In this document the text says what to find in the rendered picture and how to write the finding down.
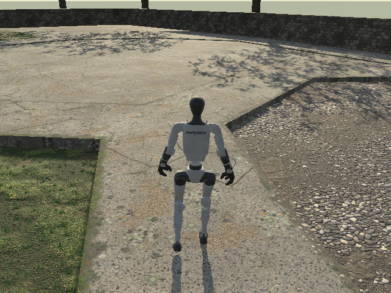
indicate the robot right forearm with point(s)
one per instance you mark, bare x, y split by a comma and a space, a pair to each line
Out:
226, 162

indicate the right robot hand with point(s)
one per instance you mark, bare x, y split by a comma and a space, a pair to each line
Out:
228, 176

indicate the left robot shin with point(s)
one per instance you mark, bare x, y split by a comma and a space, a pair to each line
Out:
178, 219

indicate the robot right upper arm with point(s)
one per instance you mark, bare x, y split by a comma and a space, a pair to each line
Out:
215, 129

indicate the humanoid robot head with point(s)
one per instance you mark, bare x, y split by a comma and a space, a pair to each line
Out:
197, 104

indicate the robot left upper arm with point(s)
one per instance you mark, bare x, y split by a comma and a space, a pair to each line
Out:
178, 127

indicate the left robot hand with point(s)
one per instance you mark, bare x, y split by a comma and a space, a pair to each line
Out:
160, 169

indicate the robot left forearm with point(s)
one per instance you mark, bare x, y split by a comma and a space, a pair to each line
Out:
165, 158

